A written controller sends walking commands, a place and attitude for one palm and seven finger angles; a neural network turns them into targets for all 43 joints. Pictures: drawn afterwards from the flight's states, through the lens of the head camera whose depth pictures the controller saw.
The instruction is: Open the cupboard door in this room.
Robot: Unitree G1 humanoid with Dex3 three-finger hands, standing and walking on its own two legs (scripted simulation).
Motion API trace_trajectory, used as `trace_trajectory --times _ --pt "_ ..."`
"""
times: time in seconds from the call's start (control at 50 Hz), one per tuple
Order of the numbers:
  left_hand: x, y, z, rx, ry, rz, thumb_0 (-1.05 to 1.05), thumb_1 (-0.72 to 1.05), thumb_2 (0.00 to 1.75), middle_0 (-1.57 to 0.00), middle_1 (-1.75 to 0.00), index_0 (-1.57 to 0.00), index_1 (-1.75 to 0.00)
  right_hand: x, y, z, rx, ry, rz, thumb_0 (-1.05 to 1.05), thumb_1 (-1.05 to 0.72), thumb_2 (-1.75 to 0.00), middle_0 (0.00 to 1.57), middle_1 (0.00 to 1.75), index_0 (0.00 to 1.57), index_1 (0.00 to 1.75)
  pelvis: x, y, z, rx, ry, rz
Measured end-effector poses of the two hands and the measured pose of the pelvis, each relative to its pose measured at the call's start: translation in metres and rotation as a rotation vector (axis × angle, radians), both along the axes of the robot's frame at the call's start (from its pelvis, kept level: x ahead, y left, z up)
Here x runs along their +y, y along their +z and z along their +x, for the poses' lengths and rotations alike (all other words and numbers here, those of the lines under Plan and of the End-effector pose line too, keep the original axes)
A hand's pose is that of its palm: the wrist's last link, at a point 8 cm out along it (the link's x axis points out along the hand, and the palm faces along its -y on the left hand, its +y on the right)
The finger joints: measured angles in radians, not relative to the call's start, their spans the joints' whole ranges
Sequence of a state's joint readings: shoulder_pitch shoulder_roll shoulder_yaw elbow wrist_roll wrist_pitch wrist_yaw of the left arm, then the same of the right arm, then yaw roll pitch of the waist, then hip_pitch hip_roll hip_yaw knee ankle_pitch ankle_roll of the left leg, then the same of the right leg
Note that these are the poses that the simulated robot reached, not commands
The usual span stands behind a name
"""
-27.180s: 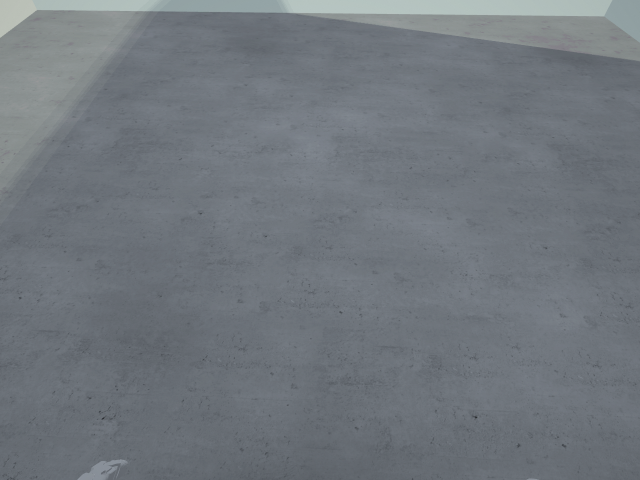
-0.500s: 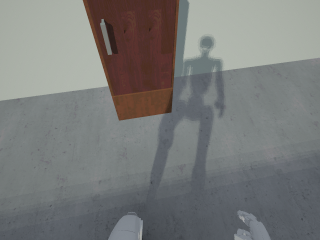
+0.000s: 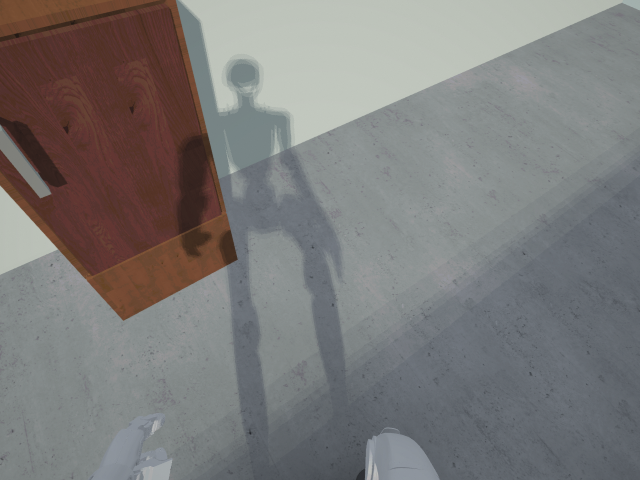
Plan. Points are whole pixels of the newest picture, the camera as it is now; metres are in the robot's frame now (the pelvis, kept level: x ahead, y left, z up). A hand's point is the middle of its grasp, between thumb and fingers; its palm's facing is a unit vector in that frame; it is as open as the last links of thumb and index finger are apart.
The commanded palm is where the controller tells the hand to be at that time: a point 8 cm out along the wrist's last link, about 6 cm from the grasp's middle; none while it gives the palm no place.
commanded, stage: walk to a spot facing it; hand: left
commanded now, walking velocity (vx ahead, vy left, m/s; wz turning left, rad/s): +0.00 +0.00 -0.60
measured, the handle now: (19, 157) +0.62 +0.56 -0.04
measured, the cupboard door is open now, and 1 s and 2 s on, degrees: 0 0 0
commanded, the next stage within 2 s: turn to face it in 0.10 s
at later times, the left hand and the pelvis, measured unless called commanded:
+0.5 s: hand (221, 442) +0.18 +0.14 -0.17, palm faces -0.06 -0.98 -0.18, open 7.3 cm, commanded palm none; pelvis +0.08 -0.02 -0.01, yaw -4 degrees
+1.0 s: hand out of the picture +0.14 +0.18 -0.15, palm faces +0.22 -0.93 -0.29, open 7.4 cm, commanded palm none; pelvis +0.06 -0.06 +0.00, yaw +13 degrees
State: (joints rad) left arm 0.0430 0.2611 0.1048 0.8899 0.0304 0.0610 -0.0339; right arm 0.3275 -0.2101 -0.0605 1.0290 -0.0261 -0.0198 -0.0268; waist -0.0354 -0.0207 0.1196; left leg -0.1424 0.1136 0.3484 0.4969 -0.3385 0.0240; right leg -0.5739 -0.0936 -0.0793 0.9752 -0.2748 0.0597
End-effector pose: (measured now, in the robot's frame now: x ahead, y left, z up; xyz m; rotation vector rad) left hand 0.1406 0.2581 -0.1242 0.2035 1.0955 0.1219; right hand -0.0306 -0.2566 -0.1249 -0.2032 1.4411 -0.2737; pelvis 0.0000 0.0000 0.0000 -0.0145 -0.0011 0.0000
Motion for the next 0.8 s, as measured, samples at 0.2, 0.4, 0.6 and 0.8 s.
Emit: trace_trajectory --times 0.2,0.4,0.6,0.8 --pt "-0.081 -0.006 0.088 -0.073 -0.193 -0.003 0.01 0.91 0.89 -0.2 -0.3 -0.2 -0.3 -0.012 -0.037 -0.002 0.05 -0.171 0.09 0.01 -0.91 -0.9 0.2 0.3 0.2 0.3 -0.033 -0.02 0.04 -0.006 -0.12 0.026" --pt "-0.084 -0.002 0.054 0.056 -0.148 -0.005 0.0 0.91 0.89 -0.2 -0.3 -0.2 -0.3 -0.017 -0.023 0.1 -0.174 -0.105 0.091 0.01 -0.91 -0.9 0.19 0.29 0.2 0.29 -0.033 -0.002 0.064 -0.001 -0.14 0.019" --pt "-0.032 -0.032 0.009 0.121 0.072 -0.046 0.0 0.91 0.89 -0.2 -0.3 -0.2 -0.3 0.014 -0.014 0.153 -0.155 0.069 0.064 0.01 -0.91 -0.9 0.2 0.3 0.2 0.29 -0.009 -0.011 0.081 0.004 -0.012 -0.004" --pt "-0.004 -0.012 -0.036 0.204 0.193 0.008 0.01 0.91 0.89 -0.2 -0.3 -0.2 -0.3 0.011 0.0 0.17 -0.138 0.163 0.058 0.01 -0.91 -0.9 0.2 0.3 0.21 0.3 -0.01 0.005 0.078 0.028 0.086 -0.011"
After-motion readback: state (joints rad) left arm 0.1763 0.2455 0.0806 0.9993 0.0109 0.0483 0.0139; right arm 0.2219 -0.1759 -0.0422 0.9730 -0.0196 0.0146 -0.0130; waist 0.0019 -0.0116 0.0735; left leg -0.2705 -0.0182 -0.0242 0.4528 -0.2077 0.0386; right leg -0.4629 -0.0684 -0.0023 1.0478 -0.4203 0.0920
